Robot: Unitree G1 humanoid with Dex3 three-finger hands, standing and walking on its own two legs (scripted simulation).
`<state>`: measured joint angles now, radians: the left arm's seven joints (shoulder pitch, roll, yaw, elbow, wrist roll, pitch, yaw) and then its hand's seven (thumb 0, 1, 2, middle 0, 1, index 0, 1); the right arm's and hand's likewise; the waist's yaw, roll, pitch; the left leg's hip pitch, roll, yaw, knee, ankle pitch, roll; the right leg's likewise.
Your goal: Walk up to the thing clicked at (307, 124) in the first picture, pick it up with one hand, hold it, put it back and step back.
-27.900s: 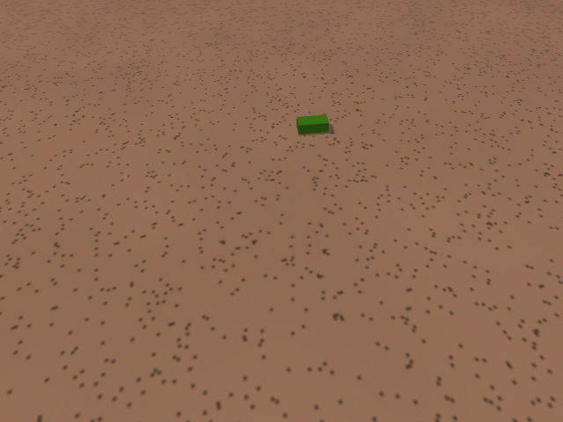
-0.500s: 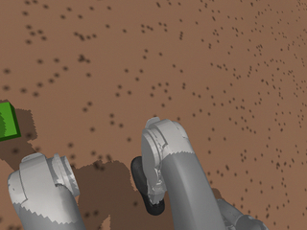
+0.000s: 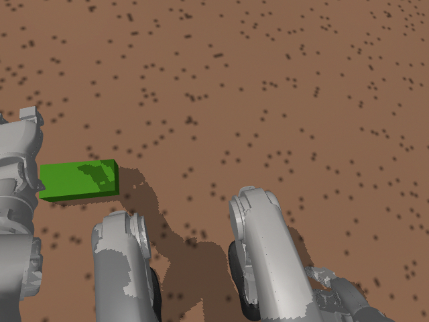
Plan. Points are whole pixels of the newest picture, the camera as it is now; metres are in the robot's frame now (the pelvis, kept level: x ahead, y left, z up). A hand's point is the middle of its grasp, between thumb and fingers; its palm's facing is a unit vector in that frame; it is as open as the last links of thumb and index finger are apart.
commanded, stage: withdraw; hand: left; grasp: from above
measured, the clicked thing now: (81, 180) +0.45 +0.28 -0.33
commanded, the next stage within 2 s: home in 0.38 s
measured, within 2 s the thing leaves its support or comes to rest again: neither
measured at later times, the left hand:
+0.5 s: hand (62, 170) +0.44 +0.28 -0.19, palm faces -0.31 -0.04 -0.95, open 14.0 cm
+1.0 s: hand (22, 207) +0.33 +0.26 -0.01, palm faces -0.30 -0.62 -0.73, open 9.5 cm
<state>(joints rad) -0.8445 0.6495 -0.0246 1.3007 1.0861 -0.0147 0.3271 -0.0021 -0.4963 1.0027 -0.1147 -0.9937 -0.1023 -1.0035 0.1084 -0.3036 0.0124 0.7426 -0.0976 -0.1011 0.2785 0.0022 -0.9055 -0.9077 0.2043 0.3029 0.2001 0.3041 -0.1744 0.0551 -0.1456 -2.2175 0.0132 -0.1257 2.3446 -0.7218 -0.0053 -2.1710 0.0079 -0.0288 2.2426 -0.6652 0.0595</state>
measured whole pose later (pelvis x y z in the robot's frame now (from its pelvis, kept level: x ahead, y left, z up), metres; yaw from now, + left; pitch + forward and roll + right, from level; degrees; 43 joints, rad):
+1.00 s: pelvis +0.00 +0.00 +0.10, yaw +3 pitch +33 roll -6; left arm -0.29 0.48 0.05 0.52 0.56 -0.01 0.03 0.00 0.44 0.89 -0.22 -0.45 -0.21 -0.45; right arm 0.16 -0.29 -0.04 0.65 -0.01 -0.03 0.08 0.01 -0.90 -0.90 0.21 0.30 0.20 0.30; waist -0.06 0.03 -0.18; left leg -1.92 0.01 -0.10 2.01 -0.68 -0.01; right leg -1.88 -0.02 -0.03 1.93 -0.64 0.04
